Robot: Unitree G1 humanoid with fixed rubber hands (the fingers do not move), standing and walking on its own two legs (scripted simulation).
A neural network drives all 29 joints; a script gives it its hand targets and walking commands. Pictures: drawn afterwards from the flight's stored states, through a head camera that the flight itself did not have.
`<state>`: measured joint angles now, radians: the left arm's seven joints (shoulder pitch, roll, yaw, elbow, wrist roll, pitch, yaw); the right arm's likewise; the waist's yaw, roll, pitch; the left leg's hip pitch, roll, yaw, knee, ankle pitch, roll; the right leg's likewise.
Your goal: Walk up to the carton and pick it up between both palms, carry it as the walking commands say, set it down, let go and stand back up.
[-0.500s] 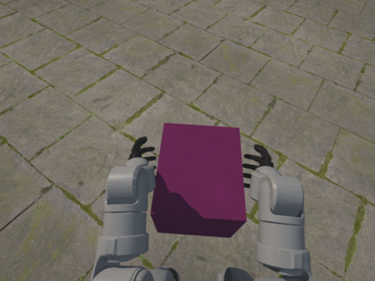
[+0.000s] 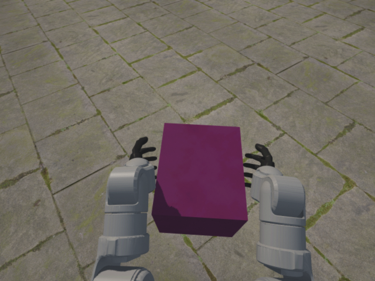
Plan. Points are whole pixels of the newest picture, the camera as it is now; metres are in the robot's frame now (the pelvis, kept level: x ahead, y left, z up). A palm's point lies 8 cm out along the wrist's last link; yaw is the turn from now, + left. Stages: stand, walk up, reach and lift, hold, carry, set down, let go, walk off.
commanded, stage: carry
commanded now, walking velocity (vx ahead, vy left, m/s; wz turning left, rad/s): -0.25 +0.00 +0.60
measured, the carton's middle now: (198, 181) +0.35 +0.00 -0.02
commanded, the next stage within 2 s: none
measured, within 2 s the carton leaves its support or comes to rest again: neither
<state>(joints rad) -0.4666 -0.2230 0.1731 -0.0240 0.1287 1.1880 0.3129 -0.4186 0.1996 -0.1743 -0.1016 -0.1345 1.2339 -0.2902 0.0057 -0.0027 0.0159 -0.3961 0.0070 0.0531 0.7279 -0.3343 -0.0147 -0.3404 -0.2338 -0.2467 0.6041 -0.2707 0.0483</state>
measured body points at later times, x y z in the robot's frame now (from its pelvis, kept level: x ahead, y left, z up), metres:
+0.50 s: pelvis -0.11 +0.01 -0.01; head -0.06 +0.03 +0.44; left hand +0.18 +0.21 +0.04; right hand +0.23 -0.04 +0.04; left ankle +0.00 +0.13 -0.73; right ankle -0.10 -0.11 -0.71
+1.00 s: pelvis -0.19 +0.03 +0.00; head -0.18 +0.04 +0.45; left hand +0.06 +0.27 +0.07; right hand +0.15 +0.03 +0.08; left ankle -0.21 +0.12 -0.73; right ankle -0.10 -0.11 -0.72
